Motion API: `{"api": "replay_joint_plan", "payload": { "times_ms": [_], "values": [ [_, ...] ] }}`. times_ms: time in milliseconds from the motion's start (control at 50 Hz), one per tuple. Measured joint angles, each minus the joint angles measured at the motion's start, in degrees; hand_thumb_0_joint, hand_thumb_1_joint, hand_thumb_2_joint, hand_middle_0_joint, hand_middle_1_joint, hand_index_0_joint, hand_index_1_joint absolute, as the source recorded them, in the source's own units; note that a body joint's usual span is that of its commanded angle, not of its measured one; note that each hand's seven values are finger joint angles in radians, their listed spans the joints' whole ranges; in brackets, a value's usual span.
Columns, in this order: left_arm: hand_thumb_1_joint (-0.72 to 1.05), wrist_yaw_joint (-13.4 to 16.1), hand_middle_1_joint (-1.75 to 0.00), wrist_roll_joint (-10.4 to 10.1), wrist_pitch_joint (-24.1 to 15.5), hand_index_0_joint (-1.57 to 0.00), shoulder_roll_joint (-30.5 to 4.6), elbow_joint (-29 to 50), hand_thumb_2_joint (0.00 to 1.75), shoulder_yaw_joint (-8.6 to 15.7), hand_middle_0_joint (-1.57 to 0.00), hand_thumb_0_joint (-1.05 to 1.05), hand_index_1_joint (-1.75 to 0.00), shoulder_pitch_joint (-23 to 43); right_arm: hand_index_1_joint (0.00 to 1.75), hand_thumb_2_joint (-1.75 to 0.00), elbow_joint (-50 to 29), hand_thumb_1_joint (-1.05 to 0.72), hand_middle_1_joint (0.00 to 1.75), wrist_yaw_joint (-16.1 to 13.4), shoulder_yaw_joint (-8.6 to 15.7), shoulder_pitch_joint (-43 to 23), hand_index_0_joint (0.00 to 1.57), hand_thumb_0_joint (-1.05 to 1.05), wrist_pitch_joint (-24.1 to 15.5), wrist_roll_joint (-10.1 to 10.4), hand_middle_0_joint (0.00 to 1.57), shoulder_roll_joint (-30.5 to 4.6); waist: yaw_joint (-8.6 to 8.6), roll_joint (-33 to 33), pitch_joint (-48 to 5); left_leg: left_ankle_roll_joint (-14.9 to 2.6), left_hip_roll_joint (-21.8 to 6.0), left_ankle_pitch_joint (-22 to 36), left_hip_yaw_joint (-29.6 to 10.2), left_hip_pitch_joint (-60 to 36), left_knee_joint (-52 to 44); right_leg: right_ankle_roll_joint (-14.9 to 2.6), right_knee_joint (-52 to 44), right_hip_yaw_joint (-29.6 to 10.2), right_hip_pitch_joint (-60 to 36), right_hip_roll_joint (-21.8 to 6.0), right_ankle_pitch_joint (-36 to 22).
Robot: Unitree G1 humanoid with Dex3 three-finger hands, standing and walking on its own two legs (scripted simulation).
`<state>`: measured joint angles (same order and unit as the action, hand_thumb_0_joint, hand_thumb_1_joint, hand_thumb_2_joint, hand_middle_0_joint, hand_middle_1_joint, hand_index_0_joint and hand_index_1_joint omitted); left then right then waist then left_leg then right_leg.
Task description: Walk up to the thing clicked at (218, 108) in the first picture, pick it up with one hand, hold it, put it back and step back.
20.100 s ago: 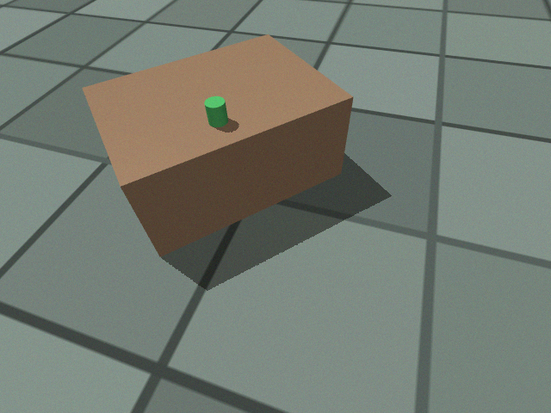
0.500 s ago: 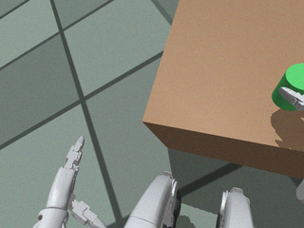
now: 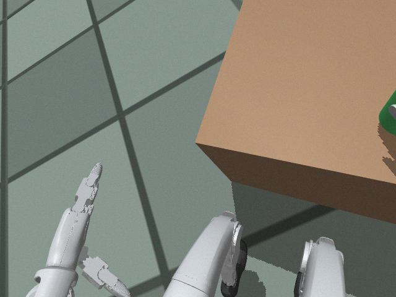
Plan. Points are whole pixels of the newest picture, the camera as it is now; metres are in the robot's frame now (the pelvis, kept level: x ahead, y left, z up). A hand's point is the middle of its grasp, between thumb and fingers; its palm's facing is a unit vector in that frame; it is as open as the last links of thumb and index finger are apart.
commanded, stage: lower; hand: right
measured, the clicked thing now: out of the picture +0.52 -0.23 -0.07
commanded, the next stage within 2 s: loosen in 0.38 s
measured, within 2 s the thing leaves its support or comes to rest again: rests again in 0.18 s
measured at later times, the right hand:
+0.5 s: hand out of the picture +0.53 -0.24 -0.06, palm faces +0.27 +0.96 +0.02, open 7.3 cm
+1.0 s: hand out of the picture +0.52 -0.24 -0.07, palm faces +0.26 +0.97 +0.02, open 13.0 cm
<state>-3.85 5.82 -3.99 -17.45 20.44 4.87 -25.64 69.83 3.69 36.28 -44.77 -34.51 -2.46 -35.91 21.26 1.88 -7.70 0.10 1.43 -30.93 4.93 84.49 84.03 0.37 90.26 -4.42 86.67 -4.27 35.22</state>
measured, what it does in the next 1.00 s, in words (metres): stands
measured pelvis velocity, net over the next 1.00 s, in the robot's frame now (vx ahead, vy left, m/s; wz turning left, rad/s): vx -0.01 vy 0.00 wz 0.01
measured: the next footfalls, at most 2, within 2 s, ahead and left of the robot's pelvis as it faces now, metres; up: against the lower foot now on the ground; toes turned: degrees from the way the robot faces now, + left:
none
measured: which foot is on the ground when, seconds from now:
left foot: down 0.00-1.00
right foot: down 0.00-1.00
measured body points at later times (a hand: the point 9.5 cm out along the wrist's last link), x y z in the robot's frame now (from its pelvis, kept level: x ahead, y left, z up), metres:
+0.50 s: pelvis +0.00 +0.00 -0.02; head +0.20 -0.08 +0.37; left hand +0.18 +0.26 +0.10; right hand +0.51 -0.29 -0.06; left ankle +0.07 +0.13 -0.55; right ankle +0.04 -0.12 -0.55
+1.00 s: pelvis -0.01 +0.00 -0.03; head +0.19 -0.09 +0.36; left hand +0.17 +0.26 +0.10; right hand +0.50 -0.29 -0.07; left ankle +0.07 +0.13 -0.55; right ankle +0.04 -0.12 -0.55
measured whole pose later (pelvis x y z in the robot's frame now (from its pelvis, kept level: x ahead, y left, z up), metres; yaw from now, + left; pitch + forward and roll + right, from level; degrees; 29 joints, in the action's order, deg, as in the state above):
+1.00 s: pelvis -0.01 +0.00 -0.03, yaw +1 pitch +33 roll +7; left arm -4.1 4.2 -5.6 -20.1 25.6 9.1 -27.9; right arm 66.6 3.7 36.6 -46.1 -31.0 -2.9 -38.2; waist 22.8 2.5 -7.8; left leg 0.4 1.4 -31.4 5.0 90.6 89.2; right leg 0.1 95.8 -4.8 93.0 -4.1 36.0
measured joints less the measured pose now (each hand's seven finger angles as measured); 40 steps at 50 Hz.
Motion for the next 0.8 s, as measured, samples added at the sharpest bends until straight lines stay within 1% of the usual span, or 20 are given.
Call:
{"api": "replay_joint_plan", "payload": {
  "times_ms": [120, 220, 300, 420, 560, 640, 800],
  "values": [
    [-0.53, 0.19, -0.05, -0.21, -0.65, -0.06, -0.78, 0.67, 0.06, 1.25, -0.06, -0.01, -0.05, -0.47, 1.46, -1.02, -0.32, 0.49, 1.13, 0.02, 0.2, -0.55, 1.33, 0.0, 0.1, 0.18, 0.6, -0.77, 0.38, 0.34, 0.21, 0.0, 0.04, -0.06, 0.12, 1.52, 1.07, 0.03, 1.16, -0.19, 1.56, -0.02, 0.12],
    [-0.53, 0.15, -0.05, -0.25, -0.67, -0.06, -0.81, 1.5, 0.06, 0.97, -0.06, -0.01, -0.05, -0.82, 1.45, -1.01, -1.2, 0.48, 1.12, 0.42, 0.41, -0.44, 1.31, 0.0, 0.33, -0.31, 0.6, -1.33, 0.86, 0.64, 0.17, -0.06, 0.03, -0.32, 0.23, 2.64, 2.01, 0.09, 2.11, -0.35, 2.71, 0.0, 0.38],
    [-0.53, 0.12, -0.05, -0.33, -1.09, -0.06, -1.02, 1.63, 0.06, 1.28, -0.06, -0.01, -0.05, -0.9, 1.43, -1.0, -1.82, 0.48, 1.12, 0.64, 0.61, -0.39, 1.3, 0.0, 0.27, 0.2, 0.6, -1.45, 0.97, 0.64, 0.17, -0.02, 0.08, -0.48, 0.3, 3.23, 2.48, 0.06, 2.7, -0.46, 3.36, -0.03, 0.6],
    [-0.54, -0.16, -0.05, -0.42, -0.88, -0.06, -1.44, 2.72, 0.07, 1.6, -0.06, -0.01, -0.05, -1.12, 1.42, -0.99, -1.88, 0.48, 1.12, 0.7, 0.6, -0.53, 1.3, 0.0, 0.38, 0.0, 0.61, -1.71, 1.03, 0.38, -0.18, 0.0, 0.03, -0.82, 0.23, 3.99, 3.38, 0.03, 3.55, -0.43, 4.07, 0.03, 0.92],
    [-0.54, -0.37, -0.05, -0.86, -1.11, -0.06, -2.62, 4.46, 0.06, 3.29, -0.06, -0.01, -0.05, -0.98, 1.39, -0.96, -0.78, 0.48, 1.1, 0.53, 1.0, -1.58, 1.27, -0.01, 0.28, 0.05, 0.63, -2.51, 1.27, 0.4, 0.02, 0.02, 0.01, -0.78, 0.25, 4.75, 4.32, -0.02, 4.46, -0.49, 4.8, 0.07, 0.89],
    [-0.52, -0.44, -0.05, -1.11, -1.34, -0.06, -2.55, 4.99, 0.05, 3.84, -0.07, -0.01, -0.05, -1.56, 1.28, -0.88, -1.25, 0.46, 1.04, 0.64, 0.93, -1.93, 1.22, -0.01, 0.5, -0.11, 0.67, -2.93, 1.4, 0.61, 0.08, -0.05, -0.12, -0.65, 0.3, 5.42, 4.81, 0.05, 4.85, -0.57, 5.48, 0.21, 0.65],
    [-0.51, -0.36, -0.05, -1.38, -1.11, -0.07, -2.4, 5.28, 0.04, 3.66, -0.07, -0.01, -0.05, -1.99, 0.96, -0.63, -2.58, 0.44, 0.85, 0.74, 0.43, -2.18, 1.06, -0.01, 2.08, -0.25, 0.79, -3.28, 1.44, 0.61, 0.12, 0.03, -0.18, -0.51, 0.25, 6.46, 5.5, -0.02, 5.55, -0.56, 6.54, 0.3, 0.51]
  ]
}}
